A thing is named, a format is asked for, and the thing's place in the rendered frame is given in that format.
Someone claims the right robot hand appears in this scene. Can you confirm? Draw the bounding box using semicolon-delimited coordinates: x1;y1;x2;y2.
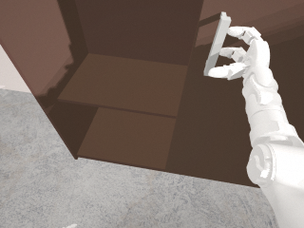
208;27;270;81

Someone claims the robot right upper arm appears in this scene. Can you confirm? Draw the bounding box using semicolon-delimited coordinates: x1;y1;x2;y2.
246;142;304;228

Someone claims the handle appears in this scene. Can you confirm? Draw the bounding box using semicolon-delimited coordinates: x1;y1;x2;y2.
203;11;232;77

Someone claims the right robot forearm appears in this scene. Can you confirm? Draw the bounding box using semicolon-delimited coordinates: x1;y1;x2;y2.
241;66;304;148

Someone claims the wardrobe door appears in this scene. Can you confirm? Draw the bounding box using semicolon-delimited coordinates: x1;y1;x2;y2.
164;0;304;188

